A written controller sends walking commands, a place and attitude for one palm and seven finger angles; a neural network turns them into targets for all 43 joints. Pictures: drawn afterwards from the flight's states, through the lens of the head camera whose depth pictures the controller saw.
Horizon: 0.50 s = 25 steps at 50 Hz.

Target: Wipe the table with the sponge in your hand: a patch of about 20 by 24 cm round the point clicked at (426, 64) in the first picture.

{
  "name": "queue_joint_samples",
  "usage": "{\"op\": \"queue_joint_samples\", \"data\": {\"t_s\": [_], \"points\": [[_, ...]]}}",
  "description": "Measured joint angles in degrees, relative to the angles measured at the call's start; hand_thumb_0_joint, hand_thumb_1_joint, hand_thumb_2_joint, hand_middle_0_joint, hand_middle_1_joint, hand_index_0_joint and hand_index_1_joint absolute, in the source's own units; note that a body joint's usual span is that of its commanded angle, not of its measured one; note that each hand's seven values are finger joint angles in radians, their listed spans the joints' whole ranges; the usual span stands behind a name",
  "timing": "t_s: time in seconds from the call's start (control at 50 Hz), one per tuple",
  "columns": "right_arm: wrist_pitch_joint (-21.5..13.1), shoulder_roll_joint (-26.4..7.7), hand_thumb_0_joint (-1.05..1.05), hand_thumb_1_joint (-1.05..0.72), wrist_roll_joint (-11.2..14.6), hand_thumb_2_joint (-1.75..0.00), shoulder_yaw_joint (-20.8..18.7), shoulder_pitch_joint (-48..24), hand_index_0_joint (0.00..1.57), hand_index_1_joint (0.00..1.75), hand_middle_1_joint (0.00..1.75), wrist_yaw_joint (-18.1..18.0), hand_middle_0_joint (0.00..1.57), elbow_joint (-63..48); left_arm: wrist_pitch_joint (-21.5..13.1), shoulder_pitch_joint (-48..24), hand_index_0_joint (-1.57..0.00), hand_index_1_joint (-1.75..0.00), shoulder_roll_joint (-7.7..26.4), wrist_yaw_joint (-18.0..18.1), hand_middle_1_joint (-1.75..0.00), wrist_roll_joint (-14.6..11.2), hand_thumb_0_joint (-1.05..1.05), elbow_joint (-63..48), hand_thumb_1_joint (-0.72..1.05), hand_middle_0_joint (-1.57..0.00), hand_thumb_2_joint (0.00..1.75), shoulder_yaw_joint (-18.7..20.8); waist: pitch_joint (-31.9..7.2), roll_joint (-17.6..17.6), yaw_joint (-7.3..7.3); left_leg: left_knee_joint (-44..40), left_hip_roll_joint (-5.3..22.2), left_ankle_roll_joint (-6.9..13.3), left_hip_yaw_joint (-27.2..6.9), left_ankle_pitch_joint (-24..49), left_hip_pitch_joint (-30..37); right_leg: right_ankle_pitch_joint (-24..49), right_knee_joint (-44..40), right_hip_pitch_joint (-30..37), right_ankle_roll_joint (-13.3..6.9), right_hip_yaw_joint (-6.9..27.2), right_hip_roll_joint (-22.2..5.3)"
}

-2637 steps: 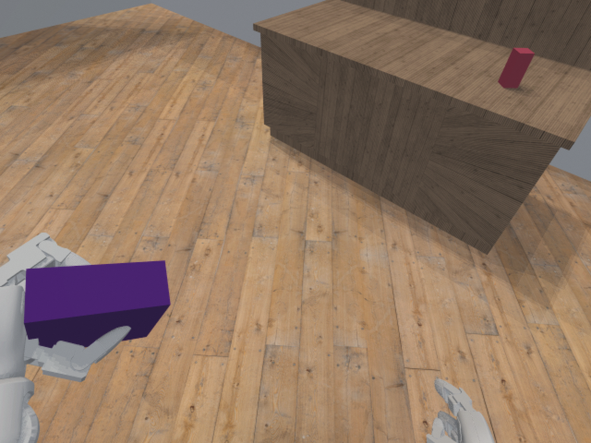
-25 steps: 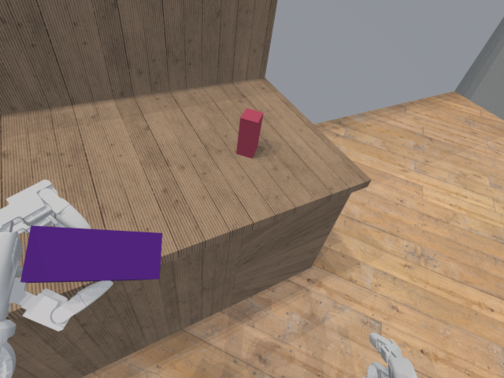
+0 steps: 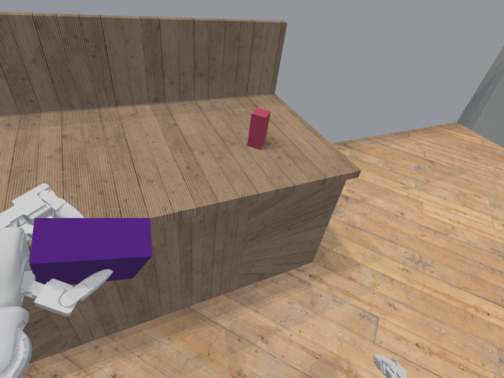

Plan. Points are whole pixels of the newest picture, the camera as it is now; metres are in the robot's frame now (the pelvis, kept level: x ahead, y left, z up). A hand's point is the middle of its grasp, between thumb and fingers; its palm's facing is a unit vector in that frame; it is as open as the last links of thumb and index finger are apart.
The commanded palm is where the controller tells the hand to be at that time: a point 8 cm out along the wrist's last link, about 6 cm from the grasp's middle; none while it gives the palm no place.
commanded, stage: stop stepping back and stand still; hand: left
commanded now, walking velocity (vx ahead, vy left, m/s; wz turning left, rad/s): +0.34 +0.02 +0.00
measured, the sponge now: (108, 253) +0.22 +0.21 +0.15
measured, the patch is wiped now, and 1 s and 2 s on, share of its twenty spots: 1.00 1.00 1.00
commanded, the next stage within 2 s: stand and wait in 0.94 s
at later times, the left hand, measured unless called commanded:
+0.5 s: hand out of the picture +0.08 +0.25 +0.16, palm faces +0.39 -0.86 -0.32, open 9.2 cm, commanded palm +0.04 +0.28 +0.19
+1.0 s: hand out of the picture +0.07 +0.24 +0.18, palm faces +0.42 -0.84 -0.34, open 9.3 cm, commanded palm +0.01 +0.27 +0.19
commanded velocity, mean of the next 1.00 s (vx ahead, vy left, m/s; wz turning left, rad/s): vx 0.18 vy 0.01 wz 0.00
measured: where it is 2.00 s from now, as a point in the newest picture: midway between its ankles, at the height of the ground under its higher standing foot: outside the picture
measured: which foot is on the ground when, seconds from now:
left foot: up 0.00-0.04, down 0.06-1.00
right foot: down 0.00-0.44, up 0.46-0.68, down 0.70-1.00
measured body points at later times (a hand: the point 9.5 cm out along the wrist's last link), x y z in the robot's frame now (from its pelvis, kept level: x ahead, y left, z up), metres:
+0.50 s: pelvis -0.12 +0.00 -0.02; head -0.16 +0.03 +0.43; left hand +0.06 +0.29 +0.18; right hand +0.03 -0.24 -0.08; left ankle -0.09 +0.11 -0.73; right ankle -0.04 -0.11 -0.69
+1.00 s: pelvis -0.15 -0.01 +0.00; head -0.18 +0.01 +0.45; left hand +0.04 +0.28 +0.20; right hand +0.01 -0.24 -0.07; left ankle -0.09 +0.12 -0.72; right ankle -0.10 -0.13 -0.71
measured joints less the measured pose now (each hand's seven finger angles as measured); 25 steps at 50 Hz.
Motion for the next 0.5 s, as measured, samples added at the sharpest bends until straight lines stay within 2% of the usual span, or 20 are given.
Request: {"op": "queue_joint_samples", "data": {"t_s": [0.04,0.06,0.08,0.1,0.14,0.18,0.24,0.26,0.28,0.32,0.36,0.4,0.44,0.48,0.5], "points": [[-1.31,-1.21,0.01,-0.90,-0.03,-0.90,-0.07,0.11,0.21,0.30,0.30,-0.76,0.20,-1.66,0.31,-0.37,-0.83,-1.43,-0.39,0.44,-1.41,-0.10,-0.01,-0.96,-0.47,-0.81,1.11,-0.09,-0.61,0.78,-1.06,-14.98,1.26,1.04,0.40,-2.18,7.77,-0.41,3.67,-4.13,0.27,-0.67,-0.48],[-2.11,-1.53,0.01,-0.90,-0.20,-0.90,-0.38,-0.38,0.21,0.30,0.30,-1.19,0.20,-2.26,0.26,-0.26,-0.83,-1.43,-0.11,0.69,-1.41,-0.18,-0.01,-1.75,-0.47,-0.81,1.11,0.27,-0.22,1.06,-1.80,-19.44,1.37,-0.86,0.27,-2.81,9.47,-2.19,6.97,-6.48,0.43,-0.63,-0.79],[-2.51,-0.78,0.01,-0.90,-0.29,-0.90,-0.62,-1.29,0.21,0.30,0.30,-1.48,0.20,-2.12,0.16,0.31,-0.83,-1.43,0.61,0.99,-1.41,-0.11,-0.01,-1.87,-0.47,-0.81,1.11,1.17,0.76,-0.32,-1.91,-18.93,0.33,-2.34,1.41,-2.59,9.46,-5.93,11.79,-8.37,0.74,0.85,-1.29],[-3.01,0.09,0.01,-0.90,-0.28,-0.90,-0.70,-1.76,0.21,0.30,0.30,-1.51,0.20,-2.02,0.08,1.61,-0.83,-1.43,1.11,1.35,-1.41,0.15,-0.01,-1.55,-0.47,-0.81,1.11,2.12,1.26,-1.29,-1.83,-18.50,-0.39,-2.78,2.83,-1.92,9.91,-8.75,17.51,-10.02,0.91,2.04,-1.21],[-4.60,1.35,0.01,-0.90,-0.42,-0.90,-0.70,-1.09,0.21,0.30,0.30,-0.98,0.20,-1.79,0.21,3.86,-0.83,-1.43,1.50,1.46,-1.41,0.48,-0.01,-0.08,-0.47,-0.81,1.11,2.90,1.04,-1.19,-2.30,-19.60,-1.05,-2.49,3.97,-0.03,10.93,-10.53,26.18,-11.89,1.02,2.88,-0.74],[-5.83,1.86,0.01,-0.90,-0.51,-0.90,-0.28,0.39,0.20,0.30,0.30,-0.33,0.20,-0.63,0.14,4.34,-0.83,-1.43,1.65,0.96,-1.41,0.46,-0.01,1.82,-0.47,-0.81,1.11,2.48,0.92,0.03,-2.20,-21.67,-1.00,-2.42,3.51,2.00,11.90,-9.67,25.28,-10.13,1.14,2.32,-0.85],[-5.87,1.47,0.01,-0.90,-0.84,-0.90,0.71,2.61,0.20,0.30,0.30,0.25,0.20,0.27,-0.26,2.87,-0.83,-1.43,1.81,0.42,-1.41,0.38,-0.01,3.19,-0.47,-0.81,1.11,1.82,1.83,2.62,-1.46,-20.24,0.51,-1.87,1.76,1.78,10.92,-8.21,13.22,-2.10,1.43,0.61,-0.60],[-5.69,1.25,0.01,-0.90,-0.91,-0.90,0.89,3.15,0.21,0.30,0.30,0.41,0.20,-0.03,-0.40,1.90,-0.83,-1.43,2.37,0.38,-1.41,0.47,-0.01,2.70,-0.47,-0.81,1.11,1.91,2.36,2.85,-1.16,-16.82,0.78,-1.06,1.25,-0.84,8.89,-7.01,8.07,0.69,0.88,0.58,-0.58],[-5.26,0.70,0.01,-0.90,-0.84,-0.90,0.81,2.71,0.21,0.30,0.30,0.62,0.20,0.32,-0.76,0.47,-0.83,-1.43,2.04,0.26,-1.41,0.59,-0.01,2.44,-0.47,-0.81,1.11,1.77,3.42,3.76,-0.49,-10.86,1.21,-0.52,0.17,-3.21,6.07,-5.00,7.86,0.17,0.27,-0.16,0.03],[-3.98,-0.23,0.01,-0.90,-0.71,-0.90,0.50,1.03,0.21,0.30,0.30,0.91,0.20,2.47,-0.90,-1.12,-0.83,-1.43,0.18,-0.29,-1.41,0.14,-0.01,1.67,-0.47,-0.81,1.11,0.95,4.82,4.98,0.26,1.54,0.72,-0.23,-1.83,-2.78,1.12,-4.13,9.42,-1.18,-0.58,-1.55,0.90],[-2.98,-0.31,0.01,-0.90,-0.66,-0.90,0.13,-0.21,0.21,0.30,0.30,1.13,0.20,4.08,-0.85,-0.30,-0.83,-1.43,-1.23,-0.68,-1.41,-0.18,-0.01,0.12,-0.47,-0.81,1.11,0.32,4.58,4.16,0.71,5.85,0.19,0.21,-1.01,-1.30,-0.72,-3.09,8.58,-2.10,-1.04,-1.35,1.02],[-2.59,-0.04,0.01,-0.90,-0.71,-0.90,0.03,-0.87,0.21,0.30,0.30,0.72,0.20,3.79,-0.59,1.48,-0.83,-1.43,-1.67,-0.53,-1.41,-0.43,-0.01,-2.22,-0.47,-0.81,1.11,-0.02,3.94,2.58,0.62,-0.67,0.35,0.97,0.98,-1.86,1.54,-2.50,7.66,-3.34,-1.35,-1.09,0.33],[-3.28,-0.55,0.01,-0.90,-0.99,-0.90,0.19,-1.14,0.21,0.30,0.30,-0.25,0.20,1.86,-0.56,3.01,-0.83,-1.43,-1.42,0.20,-1.41,-0.61,-0.01,-4.40,-0.47,-0.81,1.11,-0.20,3.44,2.58,0.14,-14.59,0.73,1.73,1.53,-3.85,6.70,-5.76,9.02,-5.37,-1.25,-1.71,0.09],[-4.16,-0.01,0.01,-0.90,-1.12,-0.90,-0.14,-2.26,0.21,0.30,0.30,-1.14,0.20,0.52,-0.67,3.23,-0.83,-1.43,-0.23,1.24,-1.41,-0.42,-0.01,-4.14,-0.47,-0.81,1.11,0.61,4.53,1.84,-0.27,-16.34,0.50,0.53,2.68,-0.30,7.16,-12.42,17.16,-7.90,-0.08,-0.02,0.27],[-4.66,0.58,0.01,-0.90,-0.98,-0.90,-0.36,-2.39,0.21,0.30,0.30,-1.21,0.20,0.01,-0.58,3.20,-0.83,-1.43,0.39,1.60,-1.41,0.00,-0.01,-3.11,-0.48,-0.82,1.11,1.13,4.60,1.49,-0.42,-17.17,0.28,0.30,3.44,1.25,7.75,-13.08,23.46,-9.34,0.27,1.10,0.50]]}}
